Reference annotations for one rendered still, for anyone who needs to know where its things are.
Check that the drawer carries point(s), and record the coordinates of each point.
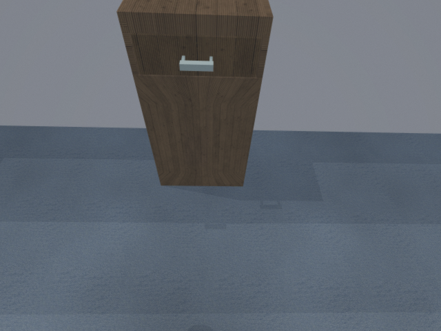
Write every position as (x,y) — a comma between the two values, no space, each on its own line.
(160,54)

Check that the handle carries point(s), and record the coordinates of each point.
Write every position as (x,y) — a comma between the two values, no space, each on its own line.
(196,65)

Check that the cabinet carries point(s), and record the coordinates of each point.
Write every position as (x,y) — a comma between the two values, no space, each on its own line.
(200,127)

